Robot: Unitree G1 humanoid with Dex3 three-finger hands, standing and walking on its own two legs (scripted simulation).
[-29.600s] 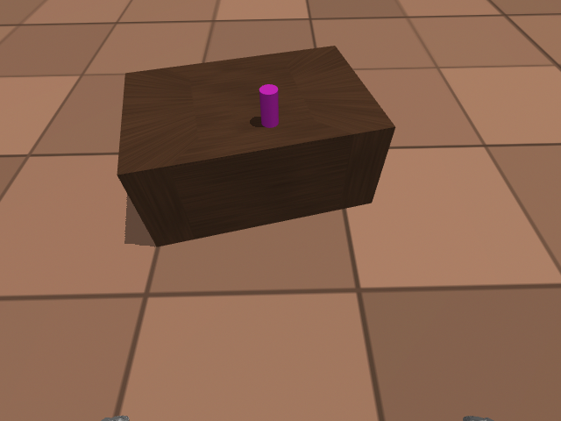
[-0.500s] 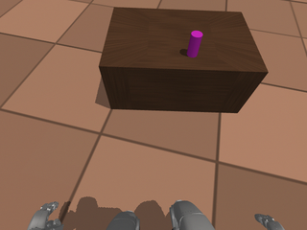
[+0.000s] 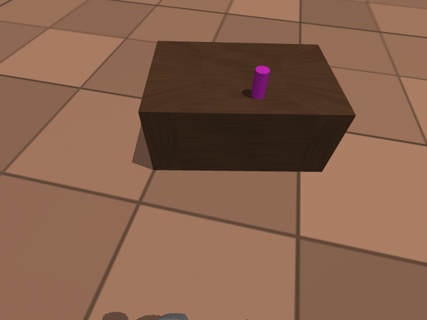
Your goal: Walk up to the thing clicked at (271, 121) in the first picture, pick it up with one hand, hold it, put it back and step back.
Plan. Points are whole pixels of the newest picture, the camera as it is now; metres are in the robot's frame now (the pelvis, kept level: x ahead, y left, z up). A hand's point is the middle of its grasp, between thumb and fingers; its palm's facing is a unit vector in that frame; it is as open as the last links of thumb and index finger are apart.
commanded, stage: step back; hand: right
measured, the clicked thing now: (260, 83) +1.12 -0.20 -0.25
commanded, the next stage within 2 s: stand in 0.52 s
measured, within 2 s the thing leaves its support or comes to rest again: neither
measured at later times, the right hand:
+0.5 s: hand (346, 309) +0.16 -0.26 -0.14, palm faces -0.04 +0.93 -0.37, open 7.4 cm
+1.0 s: hand out of the picture +0.10 -0.26 -0.14, palm faces -0.02 +0.94 -0.34, open 7.4 cm
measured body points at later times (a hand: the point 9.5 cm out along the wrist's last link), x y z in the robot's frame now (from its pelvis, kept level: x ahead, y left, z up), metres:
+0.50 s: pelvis +0.03 -0.01 +0.00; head +0.05 +0.00 +0.45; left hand +0.12 +0.30 -0.13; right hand +0.16 -0.31 -0.12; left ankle +0.05 +0.11 -0.73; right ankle -0.02 -0.14 -0.73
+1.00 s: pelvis +0.01 -0.01 +0.02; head +0.02 -0.01 +0.46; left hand +0.09 +0.29 -0.12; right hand +0.10 -0.31 -0.11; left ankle +0.05 +0.11 -0.73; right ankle -0.02 -0.14 -0.73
